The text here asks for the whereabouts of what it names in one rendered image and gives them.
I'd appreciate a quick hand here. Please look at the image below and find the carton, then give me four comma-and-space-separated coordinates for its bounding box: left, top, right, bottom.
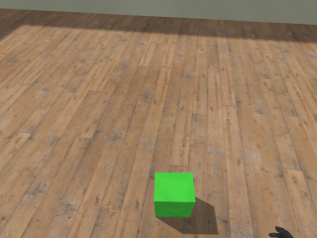
154, 173, 196, 218

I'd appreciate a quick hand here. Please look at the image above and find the robot right hand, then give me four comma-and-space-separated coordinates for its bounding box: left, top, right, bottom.
268, 226, 293, 238

